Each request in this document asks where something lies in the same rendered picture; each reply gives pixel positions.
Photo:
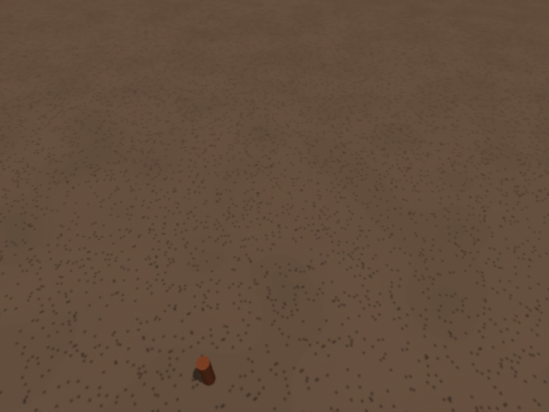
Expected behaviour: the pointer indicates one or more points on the can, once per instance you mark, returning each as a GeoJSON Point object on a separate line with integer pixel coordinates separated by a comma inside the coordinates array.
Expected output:
{"type": "Point", "coordinates": [205, 369]}

